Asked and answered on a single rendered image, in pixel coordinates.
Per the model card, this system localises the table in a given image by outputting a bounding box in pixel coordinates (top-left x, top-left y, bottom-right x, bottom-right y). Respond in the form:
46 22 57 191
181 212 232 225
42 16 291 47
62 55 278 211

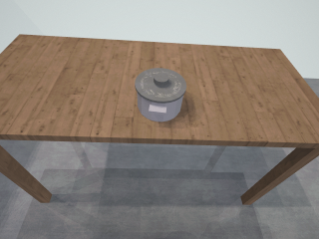
0 34 319 205

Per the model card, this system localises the knob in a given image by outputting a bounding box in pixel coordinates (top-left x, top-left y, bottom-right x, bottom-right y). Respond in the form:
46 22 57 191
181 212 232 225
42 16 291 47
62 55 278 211
154 73 169 87

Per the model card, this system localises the lid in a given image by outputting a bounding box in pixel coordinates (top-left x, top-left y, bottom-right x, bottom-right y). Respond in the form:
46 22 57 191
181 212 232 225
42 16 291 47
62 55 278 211
135 68 186 104

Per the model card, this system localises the pot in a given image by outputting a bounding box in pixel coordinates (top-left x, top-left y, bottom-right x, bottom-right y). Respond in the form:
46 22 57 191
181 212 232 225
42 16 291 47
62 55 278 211
137 93 183 122

